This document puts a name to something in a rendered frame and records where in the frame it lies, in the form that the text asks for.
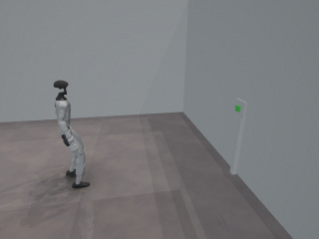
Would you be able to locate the robot right upper arm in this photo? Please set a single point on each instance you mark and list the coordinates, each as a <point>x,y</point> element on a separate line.
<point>62,111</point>

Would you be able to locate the robot left shin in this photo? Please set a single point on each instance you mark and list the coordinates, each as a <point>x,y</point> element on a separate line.
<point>73,166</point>

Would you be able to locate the robot shin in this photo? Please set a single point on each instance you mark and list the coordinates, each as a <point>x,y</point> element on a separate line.
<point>73,166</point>
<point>80,168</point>

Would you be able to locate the robot right shin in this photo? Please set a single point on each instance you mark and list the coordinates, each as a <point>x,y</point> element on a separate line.
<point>80,168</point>

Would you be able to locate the button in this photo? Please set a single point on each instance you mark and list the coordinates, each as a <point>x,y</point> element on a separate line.
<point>238,108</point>

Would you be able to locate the panel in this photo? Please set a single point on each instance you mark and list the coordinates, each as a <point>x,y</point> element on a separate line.
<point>239,133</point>

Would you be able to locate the right robot forearm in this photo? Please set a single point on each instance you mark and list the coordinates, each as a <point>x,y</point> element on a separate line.
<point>66,132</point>

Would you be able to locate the right robot hand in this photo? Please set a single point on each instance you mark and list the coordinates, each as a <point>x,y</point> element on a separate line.
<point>75,148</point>

